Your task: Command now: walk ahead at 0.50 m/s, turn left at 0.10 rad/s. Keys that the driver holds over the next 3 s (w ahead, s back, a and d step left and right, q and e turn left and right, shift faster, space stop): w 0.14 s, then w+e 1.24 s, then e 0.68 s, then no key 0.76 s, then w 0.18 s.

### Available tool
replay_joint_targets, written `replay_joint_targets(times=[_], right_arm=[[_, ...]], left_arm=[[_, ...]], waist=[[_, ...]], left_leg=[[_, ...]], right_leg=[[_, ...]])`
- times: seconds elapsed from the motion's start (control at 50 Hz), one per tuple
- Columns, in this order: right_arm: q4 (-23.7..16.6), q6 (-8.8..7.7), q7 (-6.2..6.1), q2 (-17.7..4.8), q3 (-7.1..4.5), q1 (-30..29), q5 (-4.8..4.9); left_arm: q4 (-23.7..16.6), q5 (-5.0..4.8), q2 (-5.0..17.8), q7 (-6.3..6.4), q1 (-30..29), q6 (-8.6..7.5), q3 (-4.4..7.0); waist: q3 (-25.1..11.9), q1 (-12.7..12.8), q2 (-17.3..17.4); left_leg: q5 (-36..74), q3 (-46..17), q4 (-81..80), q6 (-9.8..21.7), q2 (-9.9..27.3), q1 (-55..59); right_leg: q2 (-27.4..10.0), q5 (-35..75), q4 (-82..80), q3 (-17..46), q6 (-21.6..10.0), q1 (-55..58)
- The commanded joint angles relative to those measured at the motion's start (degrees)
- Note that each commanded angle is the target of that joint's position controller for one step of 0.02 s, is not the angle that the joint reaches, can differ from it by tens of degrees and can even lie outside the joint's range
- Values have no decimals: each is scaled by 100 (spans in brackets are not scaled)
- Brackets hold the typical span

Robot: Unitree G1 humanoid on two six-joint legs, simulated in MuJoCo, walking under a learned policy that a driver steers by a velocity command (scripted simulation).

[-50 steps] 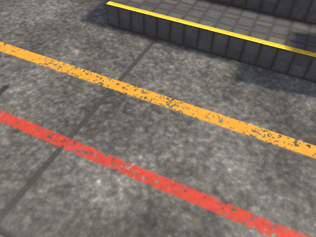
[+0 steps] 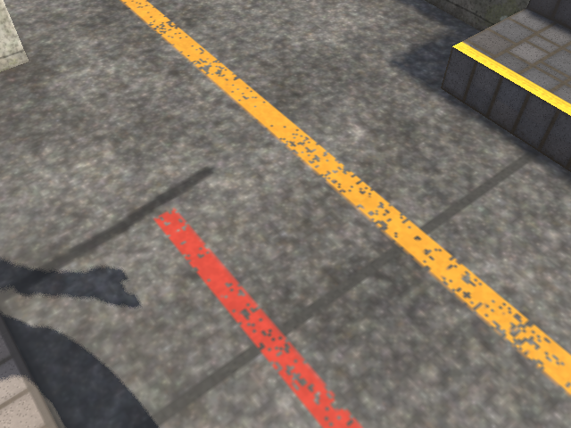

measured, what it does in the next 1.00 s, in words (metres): walks ahead, turning right: left foot, then right foot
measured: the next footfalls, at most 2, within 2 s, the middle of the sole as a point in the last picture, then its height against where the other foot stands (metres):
left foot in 0.12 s outside the picture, level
right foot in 0.70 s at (372, 422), level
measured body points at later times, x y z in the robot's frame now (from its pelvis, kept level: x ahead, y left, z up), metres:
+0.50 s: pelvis +0.26 +0.05 +0.00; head +0.28 +0.05 +0.45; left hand +0.46 +0.28 -0.12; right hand +0.24 -0.22 -0.13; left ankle +0.20 +0.14 -0.74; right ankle +0.41 -0.14 -0.67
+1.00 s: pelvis +0.53 -0.07 +0.00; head +0.56 -0.10 +0.45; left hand +0.69 +0.16 -0.12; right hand +0.63 -0.39 -0.08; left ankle +0.76 +0.04 -0.68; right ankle +0.47 -0.12 -0.74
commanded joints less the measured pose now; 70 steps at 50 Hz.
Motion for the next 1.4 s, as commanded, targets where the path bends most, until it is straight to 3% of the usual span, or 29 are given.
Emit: replay_joint_targets(times=[0.02, 0.08, 0.12, 0.14, 0.16, 0.18, 0.2, 0.24, 0.28, 0.52, 0.62, 0.68, 0.7, 0.72, 0.74, 0.76, 0.78, 0.82, 0.9, 0.98, 1.06, 1.12, 1.16, 1.18, 1.2, 1.22, 1.26, 1.32, 1.4], right_arm=[[-434, -23, 65, -226, 24, -500, 23], [-525, -54, 108, -380, -31, -581, 20], [-125, -58, 67, -757, -262, 716, -13], [116, -57, -1, -1253, -434, 1889, -66], [203, -53, 6, -1650, -485, 2231, -87], [159, -86, 20, -1144, -348, 2227, -94], [82, -129, 6, -914, -266, 1715, -105], [5, -199, 32, -524, -161, 924, -134], [96, -271, 56, -284, -110, 725, -183], [616, -259, -227, -727, -235, 1509, -164], [634, -63, -250, -997, -329, 1531, -41], [531, 49, -284, -1188, -351, 1286, 15], [395, -5, -293, -1048, -293, 1302, -111], [42, -229, -187, -202, -38, 1603, -192], [-81, -516, -78, -632, -96, 984, 59], [-188, -620, -40, -733, -108, 605, 223], [-143, -638, -84, -716, -106, 584, 125], [-124, -498, -146, -834, -211, 619, -118], [-379, -309, -169, -578, -157, 255, -201], [-631, -317, -99, -367, -36, -581, -177], [-861, -377, 3, -560, -54, -1041, -62], [-866, -484, 66, -765, -124, -806, -48], [-626, -547, 28, -1060, -266, 367, -150], [-534, -520, -22, -1429, -356, 1388, -205], [-333, -447, 27, -1680, -412, 1665, -228], [-510, -401, 20, -1043, -279, 1401, -114], [-589, -297, -28, -695, -148, 866, -150], [-460, -299, -25, -530, -93, 660, -193], [-293, -341, -39, -833, -198, 731, -162]], left_arm=[[-399, -93, 1051, -2, -396, -88, 191], [-264, -91, 1109, -19, -176, 9, 223], [-263, -68, 977, -20, -241, 59, 168], [-427, 53, 766, -21, -326, 47, 72], [-535, 50, 67, -53, 130, -69, -146], [-456, -96, 561, -86, -107, -179, -8], [-631, -213, 783, -94, -562, -233, 69], [-701, -114, 717, -12, -936, -165, 118], [-658, -121, 531, -4, -726, 36, 147], [-1354, -1, 218, -262, -2448, 196, 57], [-1726, -41, 372, -427, -2683, 219, 92], [-1409, -80, 1021, -374, -917, 238, 444], [-1234, -57, 1589, -247, -36, 281, 643], [-1384, -81, 2010, -223, -262, 248, 668], [-1433, 39, 1605, -219, 30, 239, 522], [-1447, 71, 1223, -190, -150, 185, 437], [-1553, 12, 976, -202, -618, 126, 367], [-1732, 23, 661, -172, -1164, 77, 256], [-1775, 0, 1020, -43, -933, 46, 331], [-1759, -57, 1081, 14, -588, 113, 364], [-1694, -89, 1014, 14, -202, 172, 350], [-1750, -55, 1033, 61, -194, 225, 364], [-1927, -14, 783, 39, -448, 206, 274], [-2085, 101, 492, 28, -422, 182, 163], [-2214, -122, 352, 10, 474, 129, 104], [-2026, -190, 982, 29, 337, 143, 212], [-2215, -67, 1124, 24, -613, 210, 281], [-2359, -86, 778, -50, -656, 266, 271], [-2617, -36, 592, -66, -1011, 352, 207]], waist=[[296, -201, -447], [272, -267, -545], [-427, -881, -512], [-1239, -1301, 74], [-1866, -1073, 1461], [-1878, -1195, 927], [-1195, -1081, 719], [-543, -708, 244], [-318, -410, 347], [494, -746, -15], [412, -642, 220], [-582, 341, 340], [-1152, 594, -364], [-1701, -105, -1748], [-2061, 299, -1077], [-1396, 264, -860], [-869, -61, -269], [-486, -462, -223], [-162, -540, -259], [-66, -192, -565], [-48, 10, -697], [-126, -182, -884], [-797, -808, -831], [-1669, -1156, -79], [-2204, -680, 2017], [-1624, -823, 1140], [-476, -843, 123], [-62, -531, 368], [77, -494, 195]], left_leg=[[298, 115, -730, 32, -100, 573], [-123, 283, -1204, 249, -291, 958], [-175, 497, -1499, 509, -610, 2809], [20, -638, -1364, 880, 358, 4579], [-1112, -3324, -2252, 1737, 1686, 6087], [-1463, -3801, -2586, 1675, 1703, 5960], [-1158, -2922, -2631, 1416, 1556, 5305], [-357, -1637, -2965, 1115, 1141, 3878], [-67, -986, -3304, 940, 912, 3223], [920, 1009, -3648, 681, 875, 3720], [3072, 1362, -2704, 546, 1088, 4527], [4698, 1596, -190, 232, 777, 4035], [2467, 1583, 1689, -61, 503, 2412], [-2599, 751, 3803, -449, -898, -100], [-2593, -442, 4175, -256, -780, -774], [-2163, -408, 3992, -97, -487, -1117], [-1731, -404, 3375, -58, -189, -818], [-1422, -388, 2608, -142, 84, 47], [-838, -176, 1263, -418, 4, 216], [710, -50, -599, -441, -420, 736], [795, -198, -1367, -353, -619, 889], [187, -244, -1699, -141, -695, 1284], [257, -412, -1801, 267, -371, 3117], [90, -1502, -1674, 623, 694, 4731], [-1229, -4258, -2304, 1564, 1852, 6160], [-2422, -4273, -2530, 1396, 1777, 5796], [-1526, -2595, -2722, 987, 1270, 4263], [-458, -1371, -3133, 889, 818, 3199], [875, -525, -3371, 1064, 917, 3135]], right_leg=[[-1601, 1177, -560, 852, -989, -443], [-1757, 1678, -43, 851, -863, 19], [-1359, 3090, 1504, 457, -604, -236], [-1006, 2029, 3338, 138, -342, -1404], [-21, -1385, 5304, 277, -46, -3482], [-184, -1879, 6134, 1174, -127, -4061], [-449, -1382, 6304, 1207, -233, -4406], [-894, -515, 5794, 1109, -232, -3940], [-1031, -169, 5478, 1220, -236, -3446], [-778, 1834, 2788, 756, -172, -3946], [-429, 556, 2326, 132, -496, -3533], [286, 439, 1762, -167, -961, -958], [-585, 609, 1696, 1309, -1339, 891], [-1980, -211, 794, 4792, -2533, 2591], [-2047, -415, 148, 5275, -2419, 2818], [-1881, -13, 228, 4336, -2143, 2336], [-1605, 609, 246, 3569, -1911, 1349], [-1247, 1373, 71, 2814, -1727, -35], [-1003, 2025, -166, 2338, -1668, -912], [-552, 1730, 26, 1948, -1286, -1244], [-768, 1105, 427, 2524, -1176, -780], [-912, 1147, 980, 3011, -1064, -363], [-472, 1713, 2252, 2742, -759, -812], [-16, 451, 3945, 2113, -502, -1703], [477, -2167, 5530, 1704, -206, -3653], [-29, -1855, 6184, 1825, -130, -4276], [-401, -868, 6206, 1470, -54, -4193], [-760, -492, 5627, 1349, -53, -3712], [-874, -13, 4822, 1235, 119, -3982]])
